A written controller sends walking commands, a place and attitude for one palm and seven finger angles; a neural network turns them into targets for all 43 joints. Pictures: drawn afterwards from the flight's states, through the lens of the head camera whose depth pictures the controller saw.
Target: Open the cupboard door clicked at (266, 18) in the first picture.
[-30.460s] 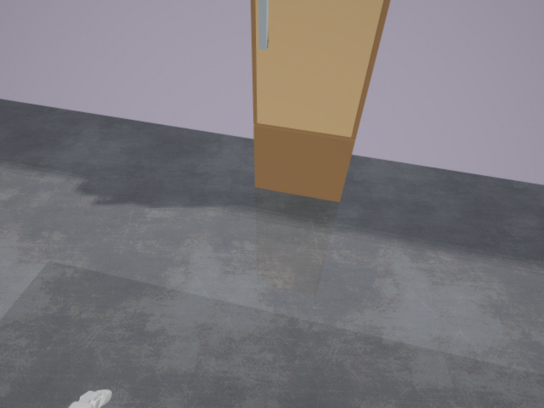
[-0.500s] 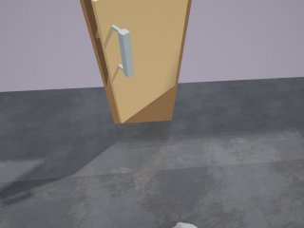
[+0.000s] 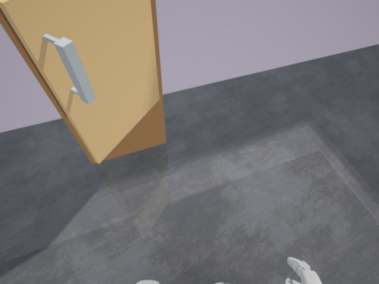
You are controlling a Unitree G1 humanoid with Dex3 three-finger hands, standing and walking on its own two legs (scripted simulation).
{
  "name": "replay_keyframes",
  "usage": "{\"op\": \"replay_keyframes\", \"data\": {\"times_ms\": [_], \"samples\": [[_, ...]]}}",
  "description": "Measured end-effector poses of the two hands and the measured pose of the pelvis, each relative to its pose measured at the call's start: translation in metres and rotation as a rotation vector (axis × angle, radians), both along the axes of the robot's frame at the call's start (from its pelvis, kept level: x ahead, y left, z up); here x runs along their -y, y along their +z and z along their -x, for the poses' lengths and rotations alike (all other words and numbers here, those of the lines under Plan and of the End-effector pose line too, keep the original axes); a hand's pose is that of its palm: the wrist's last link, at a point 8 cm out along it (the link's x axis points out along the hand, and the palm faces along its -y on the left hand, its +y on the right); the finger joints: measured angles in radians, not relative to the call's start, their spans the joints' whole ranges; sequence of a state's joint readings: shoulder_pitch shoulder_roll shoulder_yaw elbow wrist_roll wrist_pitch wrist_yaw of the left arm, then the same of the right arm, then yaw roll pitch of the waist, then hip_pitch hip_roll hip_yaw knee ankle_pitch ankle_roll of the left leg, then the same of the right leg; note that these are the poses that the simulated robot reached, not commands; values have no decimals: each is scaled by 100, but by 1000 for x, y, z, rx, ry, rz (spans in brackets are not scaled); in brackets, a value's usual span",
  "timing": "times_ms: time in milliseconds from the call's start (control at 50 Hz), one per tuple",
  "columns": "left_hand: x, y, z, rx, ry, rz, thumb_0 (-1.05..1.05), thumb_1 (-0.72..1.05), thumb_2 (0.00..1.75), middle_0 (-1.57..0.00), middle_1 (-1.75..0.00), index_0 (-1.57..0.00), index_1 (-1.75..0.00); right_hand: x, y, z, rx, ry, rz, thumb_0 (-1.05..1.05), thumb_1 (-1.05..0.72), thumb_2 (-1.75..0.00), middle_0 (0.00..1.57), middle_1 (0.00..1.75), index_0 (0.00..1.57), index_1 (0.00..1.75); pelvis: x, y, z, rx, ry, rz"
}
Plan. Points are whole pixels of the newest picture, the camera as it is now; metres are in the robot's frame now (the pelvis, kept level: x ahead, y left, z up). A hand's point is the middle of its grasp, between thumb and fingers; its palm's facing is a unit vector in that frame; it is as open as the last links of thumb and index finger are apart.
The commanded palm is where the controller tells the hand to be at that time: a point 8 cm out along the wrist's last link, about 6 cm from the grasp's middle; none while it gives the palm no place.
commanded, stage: walk to a spot facing it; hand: left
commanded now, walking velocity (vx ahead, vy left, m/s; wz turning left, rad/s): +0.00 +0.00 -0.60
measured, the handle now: (70, 71) +0.54 +0.34 +0.09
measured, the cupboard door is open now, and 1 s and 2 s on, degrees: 39 39 39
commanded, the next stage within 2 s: none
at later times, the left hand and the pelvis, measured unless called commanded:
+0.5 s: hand (141, 259) +0.18 +0.13 -0.15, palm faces -0.29 -0.91 -0.29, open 7.3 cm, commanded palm none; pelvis +0.01 -0.04 +0.00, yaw -18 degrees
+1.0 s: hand (170, 223) +0.27 +0.07 -0.16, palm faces -0.55 -0.82 -0.17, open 7.4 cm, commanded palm none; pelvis +0.07 -0.04 +0.01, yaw -36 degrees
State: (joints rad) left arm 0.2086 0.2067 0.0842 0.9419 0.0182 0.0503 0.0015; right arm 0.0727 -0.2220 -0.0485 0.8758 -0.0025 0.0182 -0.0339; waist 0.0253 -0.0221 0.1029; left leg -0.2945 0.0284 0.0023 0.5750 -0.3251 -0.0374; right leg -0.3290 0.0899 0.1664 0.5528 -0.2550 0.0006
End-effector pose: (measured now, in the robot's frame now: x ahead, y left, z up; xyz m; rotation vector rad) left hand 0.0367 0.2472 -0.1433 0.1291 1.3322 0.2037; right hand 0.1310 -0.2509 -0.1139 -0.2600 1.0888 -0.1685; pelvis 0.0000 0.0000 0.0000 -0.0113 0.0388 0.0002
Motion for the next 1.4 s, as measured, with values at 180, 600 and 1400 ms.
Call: {"op": "replay_keyframes", "data": {"times_ms": [180, 600, 1400], "samples": [[-9, 7, -62, 76, -109, 21, 1, 91, 90, -20, -30, -20, -30, -4, 7, 68, -133, -76, 23, 0, -91, -90, 21, 30, 20, 30, -2, 10, -5, 16, -90, 27], [87, 25, -149, 88, -471, -41, 1, 91, 90, -21, -30, -20, -30, 64, -12, 138, -138, -450, -65, 0, -91, -90, 20, 30, 19, 30, 45, 8, -21, 18, -390, -35], [275, 9, -324, 24, -940, 52, 1, 91, 90, -21, -30, -20, -30, 124, 3, 129, -60, -904, -61, 1, -91, -90, 20, 30, 19, 30, 153, 8, -152, 18, -870, 4]]}}
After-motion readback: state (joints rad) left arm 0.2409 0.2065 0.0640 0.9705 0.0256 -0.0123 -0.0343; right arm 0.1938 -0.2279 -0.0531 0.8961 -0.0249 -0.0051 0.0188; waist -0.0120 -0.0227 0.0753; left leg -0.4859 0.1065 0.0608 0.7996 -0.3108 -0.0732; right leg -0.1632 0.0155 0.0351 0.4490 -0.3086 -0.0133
